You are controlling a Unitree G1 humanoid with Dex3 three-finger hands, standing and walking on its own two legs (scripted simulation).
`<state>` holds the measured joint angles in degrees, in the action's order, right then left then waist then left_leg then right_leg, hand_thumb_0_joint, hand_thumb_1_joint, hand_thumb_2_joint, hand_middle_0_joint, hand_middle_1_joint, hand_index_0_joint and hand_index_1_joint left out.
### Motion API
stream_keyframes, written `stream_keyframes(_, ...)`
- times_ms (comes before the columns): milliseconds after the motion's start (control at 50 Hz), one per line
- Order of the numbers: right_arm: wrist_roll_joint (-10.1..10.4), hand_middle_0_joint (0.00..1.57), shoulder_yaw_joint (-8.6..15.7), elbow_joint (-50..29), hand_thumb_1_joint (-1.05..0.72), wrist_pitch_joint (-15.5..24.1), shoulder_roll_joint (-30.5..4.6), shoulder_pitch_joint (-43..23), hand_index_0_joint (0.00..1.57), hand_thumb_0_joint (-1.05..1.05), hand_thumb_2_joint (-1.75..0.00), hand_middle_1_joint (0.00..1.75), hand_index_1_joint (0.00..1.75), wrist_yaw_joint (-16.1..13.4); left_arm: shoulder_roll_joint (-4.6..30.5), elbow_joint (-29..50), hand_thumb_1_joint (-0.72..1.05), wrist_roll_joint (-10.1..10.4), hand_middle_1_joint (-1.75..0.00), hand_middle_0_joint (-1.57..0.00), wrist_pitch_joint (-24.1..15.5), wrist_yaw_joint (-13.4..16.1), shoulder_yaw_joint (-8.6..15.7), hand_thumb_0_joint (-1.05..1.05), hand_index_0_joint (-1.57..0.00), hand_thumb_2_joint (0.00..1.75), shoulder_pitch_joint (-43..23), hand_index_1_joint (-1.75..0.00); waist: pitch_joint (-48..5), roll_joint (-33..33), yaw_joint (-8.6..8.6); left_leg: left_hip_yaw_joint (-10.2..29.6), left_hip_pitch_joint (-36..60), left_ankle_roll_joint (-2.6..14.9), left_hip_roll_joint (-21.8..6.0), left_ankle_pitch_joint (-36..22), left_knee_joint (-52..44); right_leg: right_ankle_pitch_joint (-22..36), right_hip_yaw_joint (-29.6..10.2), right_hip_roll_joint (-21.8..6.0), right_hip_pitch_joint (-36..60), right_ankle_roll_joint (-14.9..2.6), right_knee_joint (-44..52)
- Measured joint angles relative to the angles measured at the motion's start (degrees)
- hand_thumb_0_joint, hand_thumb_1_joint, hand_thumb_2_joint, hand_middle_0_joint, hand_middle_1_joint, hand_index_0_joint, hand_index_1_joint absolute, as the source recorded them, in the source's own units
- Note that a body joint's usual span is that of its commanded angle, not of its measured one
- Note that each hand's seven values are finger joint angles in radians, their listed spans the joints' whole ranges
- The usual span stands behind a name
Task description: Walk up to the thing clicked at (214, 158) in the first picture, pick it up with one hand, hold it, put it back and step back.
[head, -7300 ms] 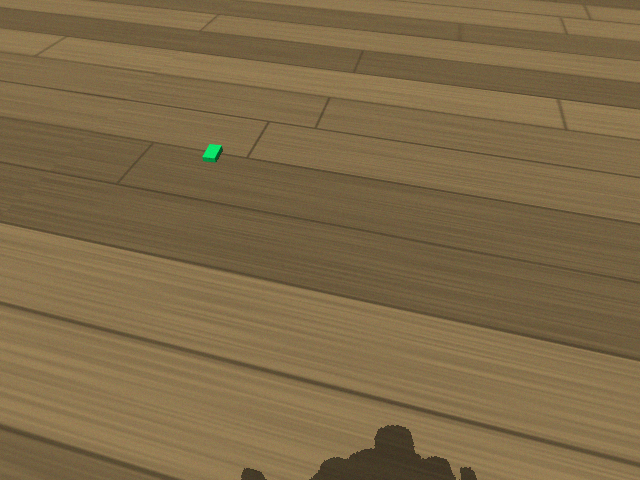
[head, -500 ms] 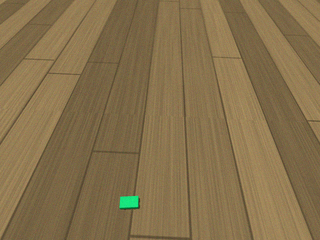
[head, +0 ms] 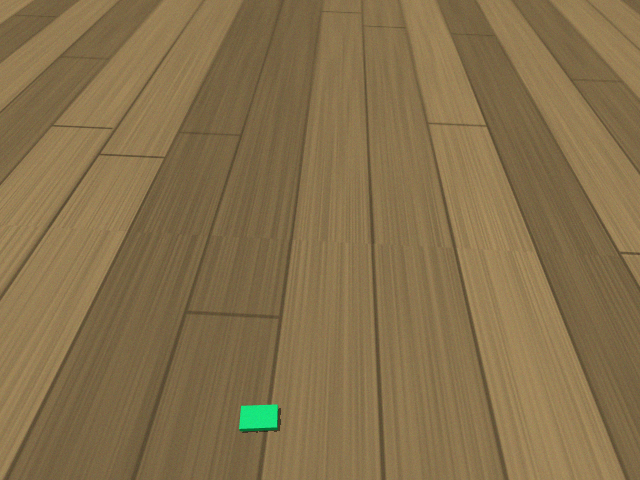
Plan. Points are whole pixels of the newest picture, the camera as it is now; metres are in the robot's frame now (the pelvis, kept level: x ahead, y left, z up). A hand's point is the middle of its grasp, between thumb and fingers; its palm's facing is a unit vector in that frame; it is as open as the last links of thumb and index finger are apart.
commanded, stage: stand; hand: left
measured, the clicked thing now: (259, 417) +0.43 +0.18 -0.77
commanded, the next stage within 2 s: none
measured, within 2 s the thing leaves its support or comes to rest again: neither
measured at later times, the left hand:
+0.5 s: hand out of the picture +0.09 +0.25 -0.16, palm faces -0.01 -0.94 -0.34, open 7.4 cm
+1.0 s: hand out of the picture +0.07 +0.25 -0.16, palm faces -0.01 -0.94 -0.34, open 7.4 cm
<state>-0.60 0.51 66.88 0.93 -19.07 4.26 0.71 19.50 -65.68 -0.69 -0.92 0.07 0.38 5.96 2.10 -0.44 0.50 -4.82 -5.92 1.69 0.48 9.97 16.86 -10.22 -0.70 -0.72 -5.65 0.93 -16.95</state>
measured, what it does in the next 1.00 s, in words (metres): stands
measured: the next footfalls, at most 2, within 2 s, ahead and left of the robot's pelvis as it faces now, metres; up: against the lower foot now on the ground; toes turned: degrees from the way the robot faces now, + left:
none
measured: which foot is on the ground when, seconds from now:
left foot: down 0.00-1.00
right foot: down 0.00-1.00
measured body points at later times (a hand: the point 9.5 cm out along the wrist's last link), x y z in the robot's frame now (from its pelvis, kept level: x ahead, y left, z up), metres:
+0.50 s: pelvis +0.00 +0.00 +0.00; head +0.01 +0.00 +0.45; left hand +0.09 +0.29 -0.13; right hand +0.09 -0.30 -0.13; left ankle -0.01 +0.09 -0.75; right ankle -0.01 -0.13 -0.75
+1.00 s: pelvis +0.00 +0.00 +0.00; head +0.00 +0.00 +0.45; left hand +0.07 +0.30 -0.13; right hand +0.07 -0.30 -0.13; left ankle -0.01 +0.09 -0.75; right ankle -0.01 -0.13 -0.75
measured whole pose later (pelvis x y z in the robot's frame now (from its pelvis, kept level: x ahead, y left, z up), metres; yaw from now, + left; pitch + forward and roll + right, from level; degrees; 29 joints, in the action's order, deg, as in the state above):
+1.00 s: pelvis +0.00 +0.00 +0.00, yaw +1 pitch -2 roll +0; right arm -0.6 0.2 66.8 0.7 -19.5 5.7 0.6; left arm 19.9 -65.5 -0.9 -0.7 0.1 0.0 6.3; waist 2.0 -0.3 0.5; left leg -3.6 -5.0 1.4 0.4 9.4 16.1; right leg -9.9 0.5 -0.7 -4.1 0.6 -15.7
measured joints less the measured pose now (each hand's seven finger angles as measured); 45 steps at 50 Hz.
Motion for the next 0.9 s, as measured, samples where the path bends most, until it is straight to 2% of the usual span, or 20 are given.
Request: stream_keyframes(900, 0.0, 0.2, -0.3, 0.0, -0.91, -0.2, -0.4, 1.2, 0.2, 0.0, -0.89, 0.3, 0.3, -0.1, 0.2, 0.2, 0.9, -0.1, -0.3, -0.2, 0.3, 0.0, -0.3, 0.01, -0.2, 0.9, 0.3, -0.3, 0.0, 0.3, -0.06, 1.0, 1.1, -0.37, -0.1, -0.6, -0.9, 0.5, 1.0, 0.2, 1.6, -0.4, 1.4)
